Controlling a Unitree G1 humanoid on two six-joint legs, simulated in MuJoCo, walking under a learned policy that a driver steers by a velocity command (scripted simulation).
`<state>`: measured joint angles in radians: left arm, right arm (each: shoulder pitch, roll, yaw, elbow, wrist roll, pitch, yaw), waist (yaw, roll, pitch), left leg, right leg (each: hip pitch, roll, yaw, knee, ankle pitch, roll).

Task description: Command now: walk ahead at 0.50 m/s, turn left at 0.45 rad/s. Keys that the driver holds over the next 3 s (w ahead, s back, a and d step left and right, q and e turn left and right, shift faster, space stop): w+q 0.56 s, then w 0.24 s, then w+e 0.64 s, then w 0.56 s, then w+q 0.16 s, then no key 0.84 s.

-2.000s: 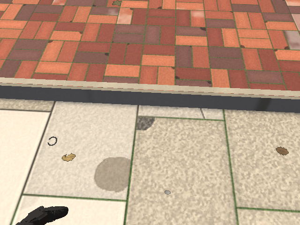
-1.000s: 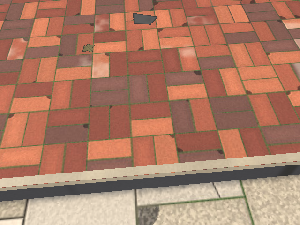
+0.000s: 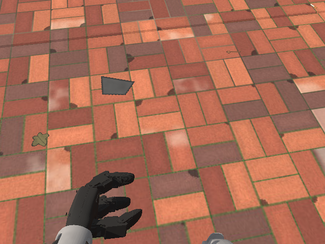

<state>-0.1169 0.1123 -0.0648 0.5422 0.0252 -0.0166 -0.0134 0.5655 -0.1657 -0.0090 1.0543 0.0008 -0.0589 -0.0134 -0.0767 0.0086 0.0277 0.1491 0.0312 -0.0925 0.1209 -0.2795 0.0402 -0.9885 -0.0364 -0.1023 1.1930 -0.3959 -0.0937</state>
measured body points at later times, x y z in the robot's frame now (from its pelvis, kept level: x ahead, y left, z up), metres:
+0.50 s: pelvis +0.27 -0.03 +0.12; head +0.29 -0.04 +0.57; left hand +0.19 +0.21 -0.02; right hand +0.55 -0.18 +0.03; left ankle +0.40 +0.14 -0.56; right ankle +0.18 -0.11 -0.62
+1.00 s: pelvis +0.55 +0.06 +0.12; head +0.58 +0.08 +0.57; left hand +0.65 +0.36 +0.02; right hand +0.69 -0.17 +0.00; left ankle +0.42 +0.11 -0.62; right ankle +0.80 -0.02 -0.57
